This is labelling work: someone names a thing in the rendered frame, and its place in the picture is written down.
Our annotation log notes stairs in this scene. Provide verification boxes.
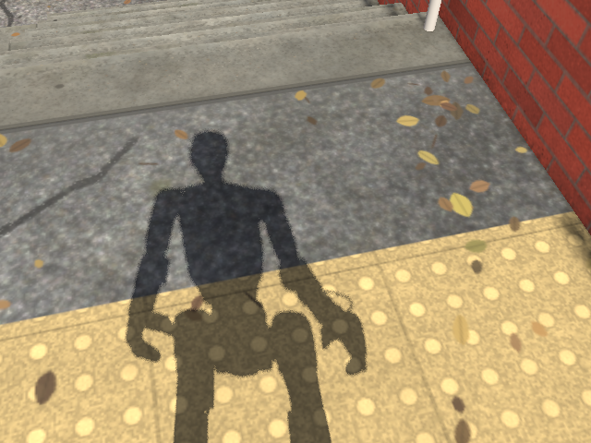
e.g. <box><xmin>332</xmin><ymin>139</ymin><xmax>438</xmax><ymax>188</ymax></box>
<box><xmin>0</xmin><ymin>0</ymin><xmax>408</xmax><ymax>66</ymax></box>

